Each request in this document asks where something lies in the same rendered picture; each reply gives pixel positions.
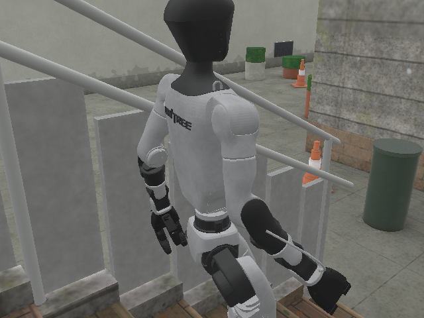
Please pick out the right robot hand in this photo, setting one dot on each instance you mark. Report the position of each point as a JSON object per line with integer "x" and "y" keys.
{"x": 327, "y": 291}

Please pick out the robot left forearm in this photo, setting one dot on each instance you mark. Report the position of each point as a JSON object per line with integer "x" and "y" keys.
{"x": 156, "y": 187}

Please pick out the robot left upper arm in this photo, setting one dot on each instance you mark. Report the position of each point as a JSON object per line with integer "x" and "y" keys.
{"x": 150, "y": 149}

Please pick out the humanoid robot head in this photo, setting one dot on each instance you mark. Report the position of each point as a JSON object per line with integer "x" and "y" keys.
{"x": 202, "y": 29}

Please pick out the left robot hand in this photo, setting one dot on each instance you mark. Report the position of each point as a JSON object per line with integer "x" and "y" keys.
{"x": 170, "y": 220}

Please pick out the robot right upper arm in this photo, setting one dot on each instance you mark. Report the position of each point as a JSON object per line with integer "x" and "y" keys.
{"x": 236, "y": 124}

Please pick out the robot right forearm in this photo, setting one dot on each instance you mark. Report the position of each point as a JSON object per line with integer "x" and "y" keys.
{"x": 257, "y": 218}

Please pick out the robot torso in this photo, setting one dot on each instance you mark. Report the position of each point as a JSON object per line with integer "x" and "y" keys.
{"x": 199, "y": 166}

